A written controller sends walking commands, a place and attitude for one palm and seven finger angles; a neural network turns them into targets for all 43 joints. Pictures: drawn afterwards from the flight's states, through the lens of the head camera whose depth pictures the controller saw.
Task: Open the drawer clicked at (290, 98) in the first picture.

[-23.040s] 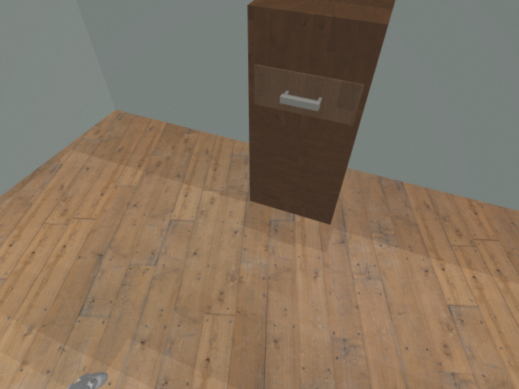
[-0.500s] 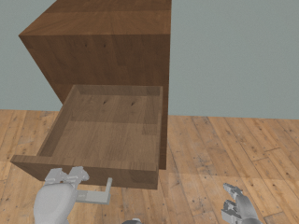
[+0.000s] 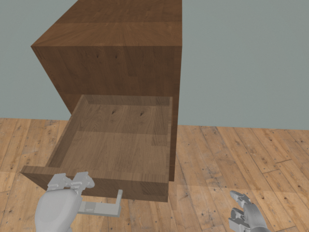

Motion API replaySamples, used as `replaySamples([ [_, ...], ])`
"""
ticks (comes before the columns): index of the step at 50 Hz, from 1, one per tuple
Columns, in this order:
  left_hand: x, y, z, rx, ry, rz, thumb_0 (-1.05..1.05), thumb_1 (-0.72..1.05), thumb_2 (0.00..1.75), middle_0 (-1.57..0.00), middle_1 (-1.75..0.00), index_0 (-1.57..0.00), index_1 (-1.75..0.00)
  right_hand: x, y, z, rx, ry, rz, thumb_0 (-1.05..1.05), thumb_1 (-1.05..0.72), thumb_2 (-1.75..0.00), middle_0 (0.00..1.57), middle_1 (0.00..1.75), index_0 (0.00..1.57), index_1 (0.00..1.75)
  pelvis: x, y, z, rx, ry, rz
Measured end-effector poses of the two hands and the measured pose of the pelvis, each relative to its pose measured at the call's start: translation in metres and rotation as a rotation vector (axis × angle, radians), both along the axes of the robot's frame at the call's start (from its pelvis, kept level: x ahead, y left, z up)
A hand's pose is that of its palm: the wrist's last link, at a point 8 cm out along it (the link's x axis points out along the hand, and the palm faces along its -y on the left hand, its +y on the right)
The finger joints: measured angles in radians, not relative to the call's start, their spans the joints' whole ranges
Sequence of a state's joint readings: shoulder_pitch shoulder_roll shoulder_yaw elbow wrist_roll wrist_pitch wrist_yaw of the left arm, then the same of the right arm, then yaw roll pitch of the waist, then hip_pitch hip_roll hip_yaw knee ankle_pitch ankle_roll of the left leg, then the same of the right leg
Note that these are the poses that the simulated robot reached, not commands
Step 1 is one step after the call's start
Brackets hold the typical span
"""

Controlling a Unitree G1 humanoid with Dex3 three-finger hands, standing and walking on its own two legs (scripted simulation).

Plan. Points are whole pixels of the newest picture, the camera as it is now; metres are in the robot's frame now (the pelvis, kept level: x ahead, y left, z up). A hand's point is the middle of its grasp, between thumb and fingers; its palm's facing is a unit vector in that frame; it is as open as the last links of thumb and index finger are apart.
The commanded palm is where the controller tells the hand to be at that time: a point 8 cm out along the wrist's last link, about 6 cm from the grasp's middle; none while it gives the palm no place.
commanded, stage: lift the hand off the handle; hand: left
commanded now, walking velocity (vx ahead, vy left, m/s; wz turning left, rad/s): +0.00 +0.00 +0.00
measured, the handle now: (95, 199) +0.21 +0.20 -0.05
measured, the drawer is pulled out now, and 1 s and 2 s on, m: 0.30 0.30 0.30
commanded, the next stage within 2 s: draw the hand back to the body in 1.12 s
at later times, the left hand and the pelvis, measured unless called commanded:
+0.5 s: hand (69, 200) +0.18 +0.21 +0.05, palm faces +0.04 -0.15 -0.99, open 13.8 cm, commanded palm +0.16 +0.21 +0.11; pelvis +0.00 +0.00 +0.01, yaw +0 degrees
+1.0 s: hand (59, 195) +0.18 +0.22 +0.09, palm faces +0.04 -0.12 -0.99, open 13.8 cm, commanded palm +0.15 +0.21 +0.15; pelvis +0.01 -0.01 +0.03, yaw -1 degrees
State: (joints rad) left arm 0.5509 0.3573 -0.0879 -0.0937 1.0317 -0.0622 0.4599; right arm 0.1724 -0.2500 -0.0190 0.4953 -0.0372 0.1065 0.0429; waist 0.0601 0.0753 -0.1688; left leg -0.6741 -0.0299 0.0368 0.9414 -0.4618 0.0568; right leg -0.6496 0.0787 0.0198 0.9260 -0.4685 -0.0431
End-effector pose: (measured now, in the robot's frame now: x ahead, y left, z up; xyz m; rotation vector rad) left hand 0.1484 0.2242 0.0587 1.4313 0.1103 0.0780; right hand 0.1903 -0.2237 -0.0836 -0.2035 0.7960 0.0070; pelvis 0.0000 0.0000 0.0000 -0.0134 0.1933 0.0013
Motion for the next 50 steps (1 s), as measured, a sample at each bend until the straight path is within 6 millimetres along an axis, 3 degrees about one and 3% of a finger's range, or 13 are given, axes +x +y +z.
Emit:
replaySamples([
  [19,0.006,-0.003,0.035,-0.003,-0.068,0.015,-0.01,-0.49,0.30,-0.32,-1.20,-0.34,-1.21,0.008,0.017,0.013,0.058,-0.040,0.028,0.01,-0.90,-0.90,0.20,0.30,0.20,0.30,0.001,0.001,0.009,0.003,-0.042,-0.004],
  [50,0.005,0.000,0.082,0.014,-0.057,0.000,-0.01,-0.49,0.30,-0.32,-1.20,-0.32,-1.20,0.019,0.002,0.032,0.042,-0.054,0.027,0.01,-0.90,-0.90,0.20,0.30,0.20,0.30,0.012,-0.007,0.027,0.005,-0.089,-0.014],
])
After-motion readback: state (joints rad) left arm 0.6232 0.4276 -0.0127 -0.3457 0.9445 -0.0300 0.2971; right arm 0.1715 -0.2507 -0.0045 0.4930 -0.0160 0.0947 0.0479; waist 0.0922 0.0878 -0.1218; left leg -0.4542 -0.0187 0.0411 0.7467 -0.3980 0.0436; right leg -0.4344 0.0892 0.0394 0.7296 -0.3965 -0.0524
